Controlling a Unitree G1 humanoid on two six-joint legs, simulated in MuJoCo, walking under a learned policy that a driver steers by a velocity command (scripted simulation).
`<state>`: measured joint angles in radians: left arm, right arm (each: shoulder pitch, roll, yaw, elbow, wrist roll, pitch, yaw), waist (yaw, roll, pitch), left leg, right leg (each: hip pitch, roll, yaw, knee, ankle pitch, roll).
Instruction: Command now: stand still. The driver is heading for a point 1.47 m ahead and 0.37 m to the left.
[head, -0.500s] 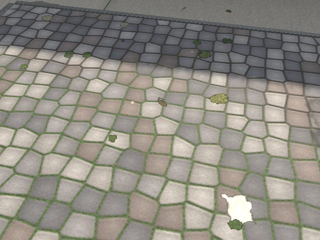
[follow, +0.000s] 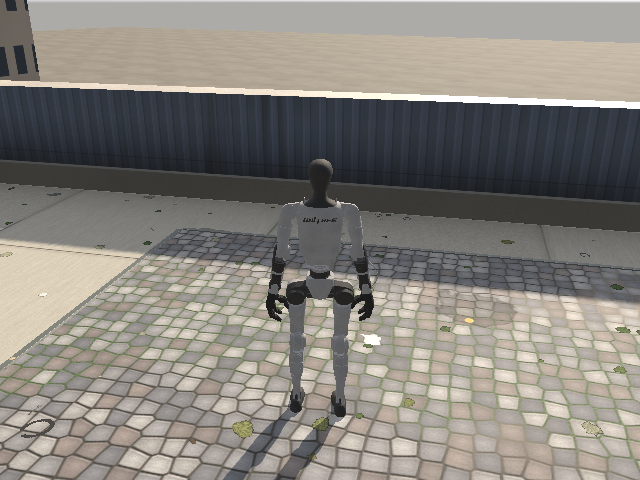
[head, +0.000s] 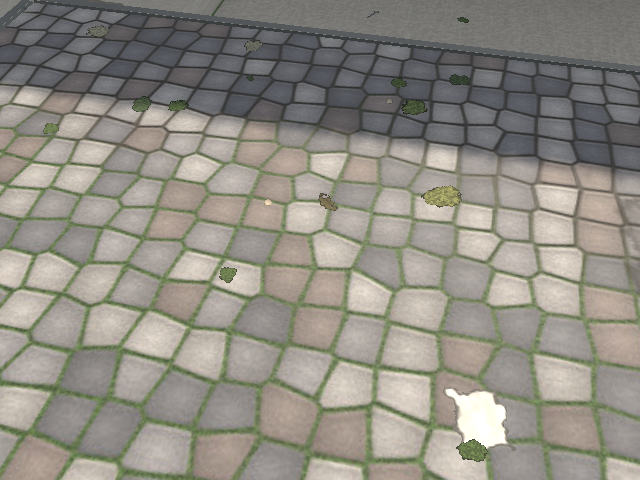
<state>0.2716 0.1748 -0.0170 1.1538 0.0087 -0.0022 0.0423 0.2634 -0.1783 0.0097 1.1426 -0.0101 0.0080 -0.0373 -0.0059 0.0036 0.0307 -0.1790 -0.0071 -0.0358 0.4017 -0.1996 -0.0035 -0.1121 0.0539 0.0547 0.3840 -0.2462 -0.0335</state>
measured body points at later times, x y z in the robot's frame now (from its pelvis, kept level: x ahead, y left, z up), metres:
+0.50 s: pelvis +0.07 +0.04 -0.01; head +0.07 +0.05 +0.44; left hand -0.01 +0.27 -0.17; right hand +0.07 -0.21 -0.16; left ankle +0.04 +0.11 -0.75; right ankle -0.03 -0.09 -0.73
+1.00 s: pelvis +0.32 +0.02 -0.02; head +0.35 +0.03 +0.43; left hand +0.43 +0.27 -0.16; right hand +0.26 -0.20 -0.17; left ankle +0.14 +0.12 -0.64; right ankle +0.39 -0.02 -0.74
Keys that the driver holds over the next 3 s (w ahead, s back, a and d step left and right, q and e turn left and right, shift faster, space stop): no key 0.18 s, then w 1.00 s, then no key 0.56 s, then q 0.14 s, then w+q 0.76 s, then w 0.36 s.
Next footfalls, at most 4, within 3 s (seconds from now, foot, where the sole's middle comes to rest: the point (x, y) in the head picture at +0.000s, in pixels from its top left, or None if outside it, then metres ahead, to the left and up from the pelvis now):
0.90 right None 0.43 -0.02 -0.78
1.40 left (282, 397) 0.71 0.12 -0.78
1.78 right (371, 423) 0.64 -0.08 -0.78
2.18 left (254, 396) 0.71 0.18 -0.78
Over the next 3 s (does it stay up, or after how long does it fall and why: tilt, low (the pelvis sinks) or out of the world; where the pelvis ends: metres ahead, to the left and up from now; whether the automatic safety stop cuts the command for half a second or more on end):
stays up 1.05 0.21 0.00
